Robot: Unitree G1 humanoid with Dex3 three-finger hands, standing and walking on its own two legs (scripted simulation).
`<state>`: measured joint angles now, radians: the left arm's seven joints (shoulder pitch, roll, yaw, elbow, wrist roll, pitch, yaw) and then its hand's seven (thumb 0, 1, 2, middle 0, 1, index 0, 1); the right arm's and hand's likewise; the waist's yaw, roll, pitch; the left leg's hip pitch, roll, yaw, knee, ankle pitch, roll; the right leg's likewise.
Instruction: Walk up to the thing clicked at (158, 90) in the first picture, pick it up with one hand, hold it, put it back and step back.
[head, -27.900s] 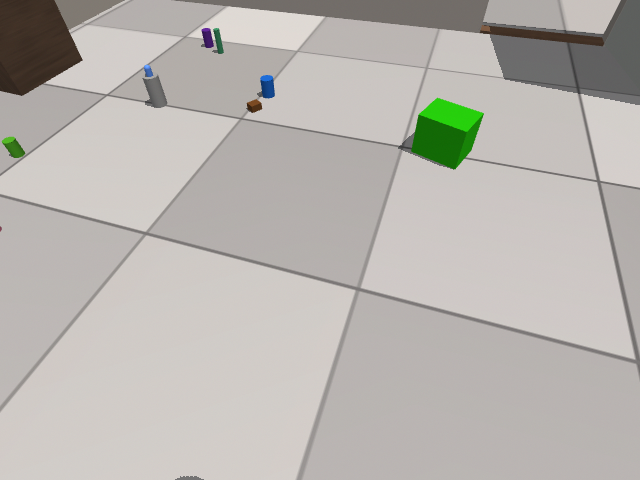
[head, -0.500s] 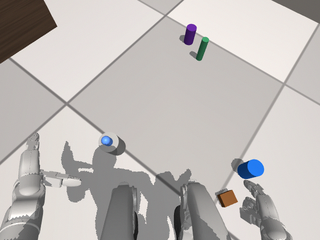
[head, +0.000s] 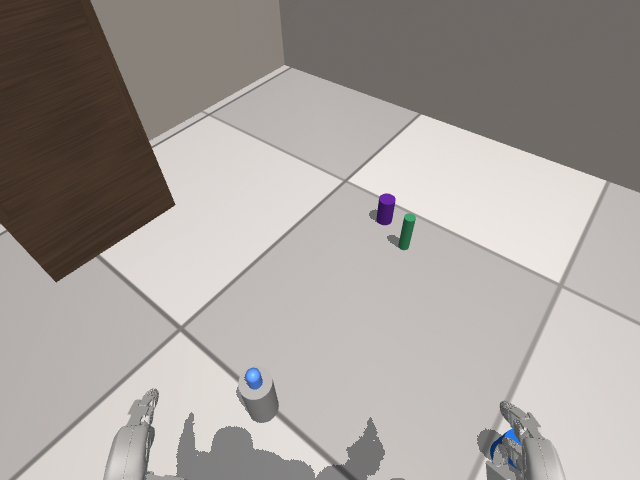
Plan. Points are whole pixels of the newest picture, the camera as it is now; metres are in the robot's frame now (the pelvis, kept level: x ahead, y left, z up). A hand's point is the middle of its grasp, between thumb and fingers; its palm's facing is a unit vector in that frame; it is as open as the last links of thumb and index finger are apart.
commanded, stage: home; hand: left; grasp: from the side
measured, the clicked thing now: (258, 391) +0.45 +0.19 -0.59
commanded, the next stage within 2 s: stand in 1.58 s
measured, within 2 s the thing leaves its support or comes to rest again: rests again in 0.10 s
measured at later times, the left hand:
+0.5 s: hand (182, 471) +0.17 +0.18 -0.05, palm faces +0.12 -0.95 -0.30, open 17.1 cm
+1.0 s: hand (177, 476) +0.16 +0.18 -0.05, palm faces +0.12 -0.95 -0.29, open 17.2 cm
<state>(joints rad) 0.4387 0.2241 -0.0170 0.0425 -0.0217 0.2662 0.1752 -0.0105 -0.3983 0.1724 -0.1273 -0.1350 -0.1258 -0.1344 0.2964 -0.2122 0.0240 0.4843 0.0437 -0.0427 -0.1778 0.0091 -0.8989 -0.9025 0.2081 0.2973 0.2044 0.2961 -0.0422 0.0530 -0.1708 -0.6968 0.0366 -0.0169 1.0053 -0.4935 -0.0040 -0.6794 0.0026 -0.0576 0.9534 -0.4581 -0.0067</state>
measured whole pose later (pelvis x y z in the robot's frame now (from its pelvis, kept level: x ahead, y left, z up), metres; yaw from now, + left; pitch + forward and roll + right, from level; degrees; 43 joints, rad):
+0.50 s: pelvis +0.00 +0.00 +0.01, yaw +1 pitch +7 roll -2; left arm 0.46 0.21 -0.01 0.01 -0.01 0.27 0.15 -0.01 -0.47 0.10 -0.06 -0.07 -0.06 -0.07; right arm 0.29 -0.21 0.04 0.51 0.01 -0.11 -0.19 0.01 -0.90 -0.90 0.21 0.30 0.21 0.30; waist -0.03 0.04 -0.12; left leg -0.61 0.03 -0.03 0.94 -0.47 -0.01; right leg -0.59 0.00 -0.07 0.90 -0.44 -0.01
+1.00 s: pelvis +0.00 +0.00 +0.01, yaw +1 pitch +7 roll -2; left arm 0.45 0.21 -0.01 0.03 -0.01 0.26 0.14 -0.01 -0.49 0.09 -0.06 -0.07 -0.06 -0.07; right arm 0.28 -0.20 0.04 0.52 0.01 -0.13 -0.19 0.01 -0.90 -0.91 0.21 0.30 0.21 0.30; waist -0.02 0.03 -0.10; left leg -0.60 0.03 -0.02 0.93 -0.46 0.00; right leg -0.58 0.00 -0.06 0.88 -0.43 -0.01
